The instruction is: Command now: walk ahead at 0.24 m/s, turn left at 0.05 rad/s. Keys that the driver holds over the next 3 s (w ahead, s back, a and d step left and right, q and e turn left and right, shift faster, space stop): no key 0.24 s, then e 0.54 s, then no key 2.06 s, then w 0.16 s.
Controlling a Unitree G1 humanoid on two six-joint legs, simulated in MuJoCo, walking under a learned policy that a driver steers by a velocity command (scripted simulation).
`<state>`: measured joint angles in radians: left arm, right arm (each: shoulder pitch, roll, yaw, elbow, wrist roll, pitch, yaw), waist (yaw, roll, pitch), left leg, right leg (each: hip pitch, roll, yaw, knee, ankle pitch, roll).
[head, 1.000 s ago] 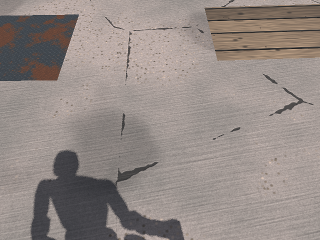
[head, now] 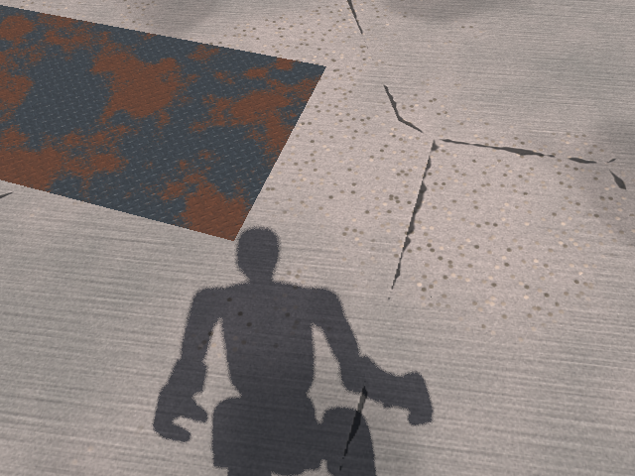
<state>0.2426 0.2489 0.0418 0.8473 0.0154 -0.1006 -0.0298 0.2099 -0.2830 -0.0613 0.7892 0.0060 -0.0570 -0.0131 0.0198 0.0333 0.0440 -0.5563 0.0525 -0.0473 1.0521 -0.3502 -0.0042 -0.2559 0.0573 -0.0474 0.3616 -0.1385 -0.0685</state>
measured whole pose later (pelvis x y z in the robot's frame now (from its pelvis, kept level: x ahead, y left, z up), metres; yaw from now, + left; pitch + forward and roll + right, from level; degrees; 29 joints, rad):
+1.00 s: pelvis +0.09 +0.03 +0.00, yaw -20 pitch +1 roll +1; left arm 0.17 0.30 0.06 0.76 -0.01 0.04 0.03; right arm 0.10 -0.28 -0.08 0.83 0.01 -0.01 -0.02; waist 0.02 0.00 0.03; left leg -0.28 -0.01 -0.03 0.52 -0.23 -0.05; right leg -0.26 0.07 0.13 0.50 -0.25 -0.03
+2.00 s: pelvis +0.07 +0.02 -0.01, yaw -20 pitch -2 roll +0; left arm 0.23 0.23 0.02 1.00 0.00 -0.01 0.03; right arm 0.18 -0.24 -0.03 1.10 0.00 0.00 -0.04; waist -0.01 0.00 0.04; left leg -0.22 0.03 -0.04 0.50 -0.25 -0.04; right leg -0.17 0.01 0.03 0.50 -0.30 0.00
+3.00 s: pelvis +0.09 +0.02 -0.01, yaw -20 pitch +0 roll +0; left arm 0.38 0.18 0.01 1.08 -0.02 -0.03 0.04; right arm 0.32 -0.19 -0.02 1.11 0.02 -0.02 -0.04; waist 0.00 0.00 -0.01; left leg -0.28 0.00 -0.04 0.63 -0.43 0.02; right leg -0.21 -0.01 0.04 0.59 -0.43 -0.02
